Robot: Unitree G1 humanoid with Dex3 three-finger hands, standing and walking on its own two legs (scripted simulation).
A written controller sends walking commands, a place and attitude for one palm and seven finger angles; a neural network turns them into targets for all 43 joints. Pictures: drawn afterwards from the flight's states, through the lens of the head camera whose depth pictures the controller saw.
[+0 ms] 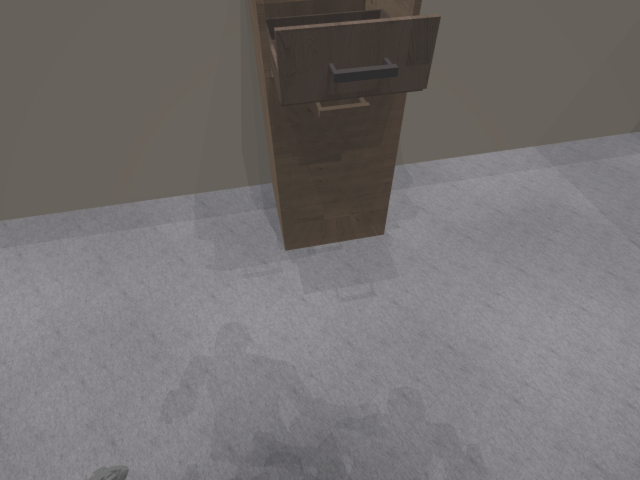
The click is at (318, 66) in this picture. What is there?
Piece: drawer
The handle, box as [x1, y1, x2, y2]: [328, 58, 398, 82]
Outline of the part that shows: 398,68 395,64 392,64 387,58 383,58 383,62 385,64 384,65 336,70 332,63 328,64 334,82 396,76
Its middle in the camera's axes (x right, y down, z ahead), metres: +0.10 -0.40 +0.91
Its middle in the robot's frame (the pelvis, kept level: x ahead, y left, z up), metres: +0.97 -0.05 +0.07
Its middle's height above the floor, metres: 0.84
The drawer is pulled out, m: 0.17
